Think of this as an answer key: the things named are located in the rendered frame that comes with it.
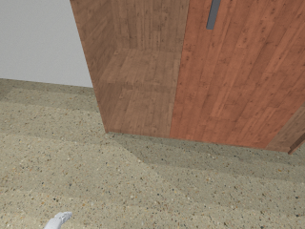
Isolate wardrobe door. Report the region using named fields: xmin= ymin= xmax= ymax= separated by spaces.
xmin=170 ymin=0 xmax=305 ymax=148
xmin=268 ymin=101 xmax=305 ymax=147

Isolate left robot hand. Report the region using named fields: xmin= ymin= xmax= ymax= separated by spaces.
xmin=43 ymin=211 xmax=72 ymax=229

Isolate handle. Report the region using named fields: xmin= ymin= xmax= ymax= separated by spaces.
xmin=206 ymin=0 xmax=221 ymax=30

